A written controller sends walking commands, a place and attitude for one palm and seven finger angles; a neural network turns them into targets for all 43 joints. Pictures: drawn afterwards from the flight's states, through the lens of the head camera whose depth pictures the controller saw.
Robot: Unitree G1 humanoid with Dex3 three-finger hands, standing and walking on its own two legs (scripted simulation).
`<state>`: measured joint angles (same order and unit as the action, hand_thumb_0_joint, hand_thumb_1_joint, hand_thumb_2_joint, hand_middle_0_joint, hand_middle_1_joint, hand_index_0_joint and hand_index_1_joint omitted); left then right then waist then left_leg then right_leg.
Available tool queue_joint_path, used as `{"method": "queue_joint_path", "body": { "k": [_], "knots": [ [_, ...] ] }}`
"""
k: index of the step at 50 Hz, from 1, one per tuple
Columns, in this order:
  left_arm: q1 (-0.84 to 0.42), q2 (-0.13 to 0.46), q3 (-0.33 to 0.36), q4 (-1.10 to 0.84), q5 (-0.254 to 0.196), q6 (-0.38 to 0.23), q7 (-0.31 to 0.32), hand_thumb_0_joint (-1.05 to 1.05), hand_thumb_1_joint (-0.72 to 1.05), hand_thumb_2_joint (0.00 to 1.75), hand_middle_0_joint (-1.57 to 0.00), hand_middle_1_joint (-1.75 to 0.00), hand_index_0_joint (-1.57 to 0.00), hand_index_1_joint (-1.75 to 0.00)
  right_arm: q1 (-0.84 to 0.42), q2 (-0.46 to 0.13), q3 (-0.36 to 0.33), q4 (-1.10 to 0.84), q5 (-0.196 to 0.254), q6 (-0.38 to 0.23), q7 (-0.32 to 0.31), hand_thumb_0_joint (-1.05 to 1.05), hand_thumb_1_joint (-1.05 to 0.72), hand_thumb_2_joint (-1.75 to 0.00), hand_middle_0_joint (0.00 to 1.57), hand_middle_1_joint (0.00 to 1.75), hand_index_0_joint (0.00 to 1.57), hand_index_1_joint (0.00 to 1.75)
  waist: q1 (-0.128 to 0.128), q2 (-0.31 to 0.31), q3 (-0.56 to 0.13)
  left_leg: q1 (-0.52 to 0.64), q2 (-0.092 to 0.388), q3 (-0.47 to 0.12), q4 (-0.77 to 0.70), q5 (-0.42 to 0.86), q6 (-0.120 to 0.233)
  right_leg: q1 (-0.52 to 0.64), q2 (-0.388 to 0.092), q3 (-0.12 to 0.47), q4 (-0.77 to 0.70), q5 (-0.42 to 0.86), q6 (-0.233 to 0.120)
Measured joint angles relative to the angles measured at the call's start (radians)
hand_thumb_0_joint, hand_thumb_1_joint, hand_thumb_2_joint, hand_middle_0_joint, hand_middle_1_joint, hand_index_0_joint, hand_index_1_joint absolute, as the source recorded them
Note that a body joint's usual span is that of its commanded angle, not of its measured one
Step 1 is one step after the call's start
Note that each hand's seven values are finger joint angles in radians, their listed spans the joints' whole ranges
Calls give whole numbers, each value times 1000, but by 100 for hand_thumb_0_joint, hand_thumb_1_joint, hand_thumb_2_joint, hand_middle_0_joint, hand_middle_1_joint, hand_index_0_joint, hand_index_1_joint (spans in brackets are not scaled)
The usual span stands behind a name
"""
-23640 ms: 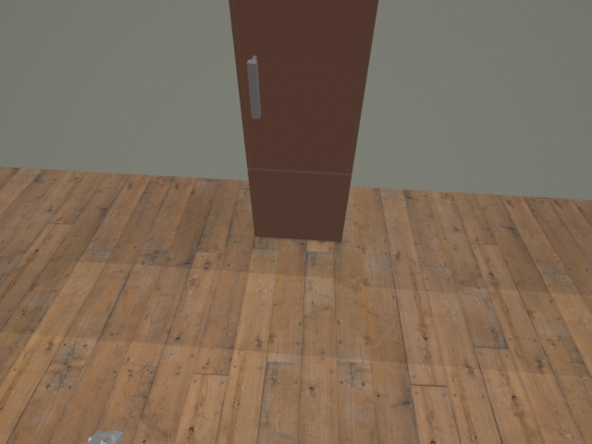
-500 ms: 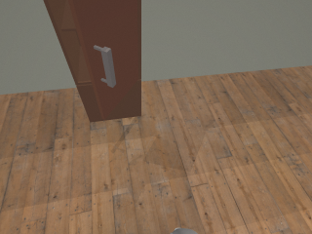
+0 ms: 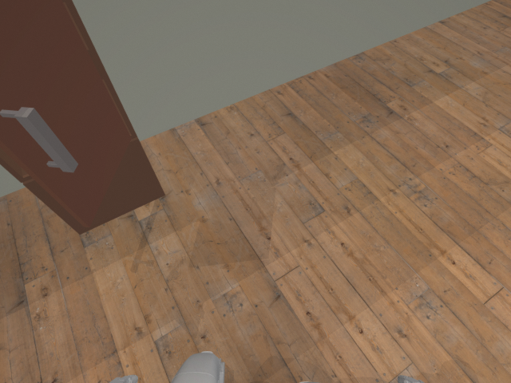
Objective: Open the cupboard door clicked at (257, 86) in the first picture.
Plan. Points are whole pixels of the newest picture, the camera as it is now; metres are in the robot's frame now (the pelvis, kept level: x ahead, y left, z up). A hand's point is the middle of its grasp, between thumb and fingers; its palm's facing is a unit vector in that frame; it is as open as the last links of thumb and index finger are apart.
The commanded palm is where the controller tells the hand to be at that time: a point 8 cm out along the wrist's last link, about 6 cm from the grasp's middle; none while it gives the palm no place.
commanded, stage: walk to a spot facing it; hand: left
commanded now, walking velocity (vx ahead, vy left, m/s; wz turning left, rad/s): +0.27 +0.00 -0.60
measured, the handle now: (40, 142) +0.54 +0.50 -0.02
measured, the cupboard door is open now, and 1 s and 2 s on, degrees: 52 52 52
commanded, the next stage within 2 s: turn to face it in 1.60 s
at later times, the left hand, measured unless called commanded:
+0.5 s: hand (208, 287) +0.29 +0.12 -0.16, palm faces -0.36 -0.92 -0.18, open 7.4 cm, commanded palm none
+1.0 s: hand (270, 266) +0.34 +0.00 -0.16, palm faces -0.35 -0.91 -0.23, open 7.3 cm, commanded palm none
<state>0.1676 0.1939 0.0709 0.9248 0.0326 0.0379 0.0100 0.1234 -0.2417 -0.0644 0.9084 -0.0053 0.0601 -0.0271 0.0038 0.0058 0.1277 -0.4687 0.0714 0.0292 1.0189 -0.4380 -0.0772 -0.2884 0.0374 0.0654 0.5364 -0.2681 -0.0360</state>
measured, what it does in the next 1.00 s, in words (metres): walks ahead, turning right: left foot, then right foot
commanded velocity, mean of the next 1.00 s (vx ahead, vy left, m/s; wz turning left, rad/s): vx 0.34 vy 0.00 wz -0.40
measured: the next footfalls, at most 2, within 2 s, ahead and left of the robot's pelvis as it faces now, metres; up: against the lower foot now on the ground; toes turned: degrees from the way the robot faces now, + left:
left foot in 0.16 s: +0.06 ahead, +0.14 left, +0.00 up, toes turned -2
right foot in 0.58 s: +0.23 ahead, -0.18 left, +0.00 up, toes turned -27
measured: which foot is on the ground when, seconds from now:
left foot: up 0.00-0.14, down 0.16-0.58, up 0.60-1.00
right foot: down 0.00-0.16, up 0.18-0.56, down 0.58-1.00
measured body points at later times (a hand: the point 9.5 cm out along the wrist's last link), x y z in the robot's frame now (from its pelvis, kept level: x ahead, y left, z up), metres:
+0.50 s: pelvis +0.11 -0.02 +0.00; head +0.17 -0.04 +0.44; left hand +0.31 +0.17 -0.15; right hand -0.04 -0.22 -0.14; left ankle +0.02 +0.14 -0.74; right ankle +0.17 -0.16 -0.70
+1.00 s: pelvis +0.28 -0.18 +0.01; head +0.29 -0.20 +0.45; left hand +0.36 +0.05 -0.14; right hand +0.28 -0.43 -0.14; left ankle +0.43 -0.06 -0.67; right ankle +0.20 -0.16 -0.74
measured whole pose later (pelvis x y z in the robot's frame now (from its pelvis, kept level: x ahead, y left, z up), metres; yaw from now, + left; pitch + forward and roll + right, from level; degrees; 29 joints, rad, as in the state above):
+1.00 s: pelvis +0.28 -0.18 +0.01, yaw -27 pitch +1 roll +1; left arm 0.37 0.15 0.05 1.05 0.01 -0.08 0.01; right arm 0.12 -0.19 -0.05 0.96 -0.02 0.00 0.01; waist 0.04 0.02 0.02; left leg -0.62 0.11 0.03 0.95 -0.15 -0.05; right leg -0.01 0.13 -0.02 0.27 -0.27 -0.15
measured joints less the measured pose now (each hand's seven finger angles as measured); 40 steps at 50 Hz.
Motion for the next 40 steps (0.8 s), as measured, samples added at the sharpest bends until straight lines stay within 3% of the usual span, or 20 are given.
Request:
{"method": "queue_joint_path", "body": {
  "k": [6, 8, 10, 11, 14, 17, 20, 23, 28, 29, 31, 33, 35, 40],
  "knots": [
    [34, 4, 7, 10, 1, 3, -16, 1, 91, 90, -21, -30, -20, -30, 8, 24, 11, -27, -1, -29, 5, 1, -91, -90, 20, 30, 20, 30, 15, -35, -42, 112, -38, 1, -287, 18, 14, 4, 29, 54, 5, -14, 9],
    [54, 7, 11, 11, -5, 8, -22, 1, 91, 90, -21, -30, -20, -30, 34, 25, 20, -35, -7, -57, 5, 0, -91, -90, 20, 30, 20, 30, 11, -32, -72, 178, -35, 5, -440, 72, 43, -23, 48, 60, 71, -85, 9],
    [53, 18, 17, 24, -4, 18, -32, 1, 91, 90, -20, -30, -20, -30, 63, 35, 30, -32, -18, -78, 0, 0, -91, -90, 20, 30, 20, 30, 6, -39, -78, 189, -26, 27, -423, 94, 76, -83, 41, 22, 250, -208, 16],
    [51, 24, 22, 28, 1, 20, -41, 1, 91, 90, -20, -30, -20, -30, 83, 42, 37, -30, -22, -83, -1, 0, -91, -90, 20, 30, 20, 30, 4, -43, -81, 210, -19, 41, -436, 90, 81, -118, 32, -1, 344, -212, 20],
    [35, 41, 33, 27, 10, 13, -62, 1, 91, 90, -20, -30, -20, -30, 155, 55, 50, -13, -28, -92, -4, 0, -91, -90, 21, 30, 20, 30, -3, -42, -84, 284, 2, 72, -522, 101, 73, -219, -11, -60, 551, -125, 35],
    [8, 50, 33, 10, 8, 5, -70, 1, 91, 90, -20, -30, -19, -30, 215, 62, 58, 20, -26, -100, -8, 0, -91, -90, 21, 30, 20, 30, -3, -37, -73, 350, 18, 113, -597, 114, 61, -300, -52, -84, 628, -42, 42],
    [-24, 50, 27, 2, 6, 3, -73, 1, 91, 90, -20, -30, -19, -29, 269, 66, 61, 54, -26, -107, -9, 0, -91, -90, 21, 30, 20, 30, -10, -31, -57, 408, 29, 163, -637, 102, 47, -347, -79, -104, 590, 10, 42],
    [-66, 42, 16, 1, 3, 8, -78, 1, 91, 90, -20, -30, -19, -29, 314, 63, 60, 84, -30, -105, -7, 0, -91, -90, 21, 30, 20, 30, -32, -20, -37, 460, 38, 210, -652, 73, 27, -341, -95, -140, 436, 33, 33],
    [-129, 30, -1, -15, -2, -11, -84, 1, 91, 90, -20, -30, -19, -29, 377, 53, 55, 133, -28, -92, 1, 0, -91, -90, 21, 30, 20, 30, -67, 8, -10, 509, 85, 263, -550, -34, -23, -218, -59, -197, 163, -6, -24],
    [-132, 32, -3, -23, -1, -28, -82, 1, 91, 90, -20, -30, -19, -29, 388, 55, 55, 145, -21, -86, 7, 1, -91, -90, 21, 30, 20, 30, -63, 2, -10, 483, 103, 262, -443, -61, -21, -180, -51, -199, 122, 17, -48],
    [-132, 29, -2, -31, -9, -60, -64, 1, 91, 90, -20, -30, -19, -30, 356, 55, 54, 163, -5, -60, 15, 1, -91, -90, 21, 30, 20, 30, -53, -1, 7, 345, 101, 154, -75, -100, 2, -181, -32, -192, 186, 8, -76],
    [-114, 22, -6, -24, -18, -68, -47, 1, 91, 90, -20, -30, -19, -30, 300, 54, 45, 159, 1, -49, 17, 1, -91, -90, 21, 30, 20, 30, -59, -1, 19, 201, 78, 63, 190, -35, 22, -131, -12, -189, 169, -16, -86],
    [-80, 13, -13, -7, -20, -66, -33, 1, 91, 90, -20, -30, -19, -30, 240, 52, 35, 137, -3, -53, 16, 1, -91, -90, 21, 30, 20, 30, -58, -2, 11, 85, 74, 32, 260, 44, 27, -69, 8, -179, 94, -1, -82],
    [14, -7, -6, 44, -16, -77, -14, 0, 94, 90, -20, -30, -20, -30, 110, 55, 22, 60, -16, -65, 21, 1, -91, -90, 20, 30, 20, 30, -43, -1, -38, -98, 79, 0, 124, 175, 21, 59, 47, -140, -95, 45, -103]
  ]
}}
